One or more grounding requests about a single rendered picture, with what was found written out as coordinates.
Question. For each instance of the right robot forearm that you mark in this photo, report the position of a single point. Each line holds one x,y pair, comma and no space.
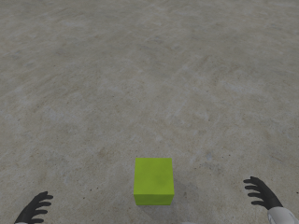
281,215

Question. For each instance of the carton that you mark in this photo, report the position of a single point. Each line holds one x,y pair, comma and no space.
154,181

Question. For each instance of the left robot hand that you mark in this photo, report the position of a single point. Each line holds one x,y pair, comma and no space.
30,211

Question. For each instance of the right robot hand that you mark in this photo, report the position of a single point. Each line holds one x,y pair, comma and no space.
269,199

